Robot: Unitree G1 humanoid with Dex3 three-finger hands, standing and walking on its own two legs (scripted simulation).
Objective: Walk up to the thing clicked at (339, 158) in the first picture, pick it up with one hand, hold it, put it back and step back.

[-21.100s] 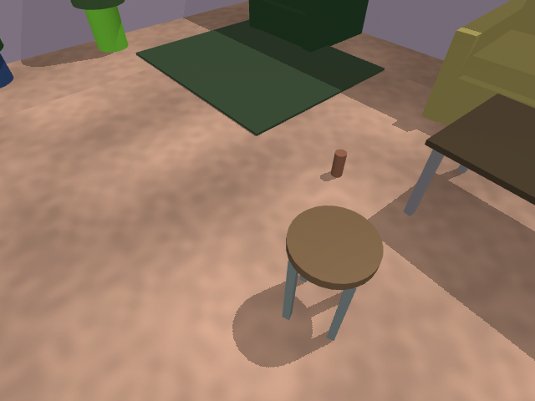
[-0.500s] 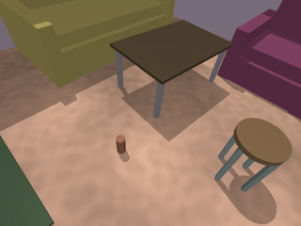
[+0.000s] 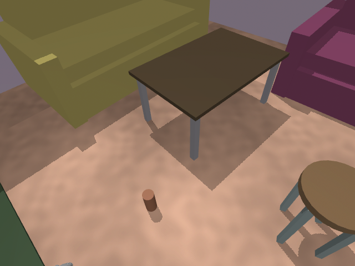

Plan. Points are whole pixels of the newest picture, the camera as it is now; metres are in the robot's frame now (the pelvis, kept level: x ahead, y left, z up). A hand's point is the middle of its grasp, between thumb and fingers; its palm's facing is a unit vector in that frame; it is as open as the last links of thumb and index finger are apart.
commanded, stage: walk up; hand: left
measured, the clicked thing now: (149, 200) +0.60 +0.22 -0.69
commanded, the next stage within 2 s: none
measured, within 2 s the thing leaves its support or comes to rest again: neither
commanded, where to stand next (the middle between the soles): +0.28 +0.01 m, yaw +1 degrees
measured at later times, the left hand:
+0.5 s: hand (78, 238) +0.23 +0.30 -0.15, palm faces -0.08 -0.94 -0.34, open 7.4 cm
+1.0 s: hand (89, 217) +0.30 +0.30 -0.16, palm faces +0.01 -0.94 -0.33, open 7.4 cm
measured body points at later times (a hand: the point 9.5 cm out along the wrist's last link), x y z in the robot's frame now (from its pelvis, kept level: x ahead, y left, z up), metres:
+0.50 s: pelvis +0.16 +0.03 +0.00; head +0.19 +0.05 +0.45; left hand +0.24 +0.35 -0.13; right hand +0.17 -0.30 -0.10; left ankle +0.15 +0.14 -0.73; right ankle +0.25 -0.12 -0.70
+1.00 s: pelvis +0.23 +0.03 -0.01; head +0.24 +0.05 +0.44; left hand +0.30 +0.34 -0.14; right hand +0.31 -0.28 -0.12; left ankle +0.24 +0.14 -0.73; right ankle +0.26 -0.11 -0.73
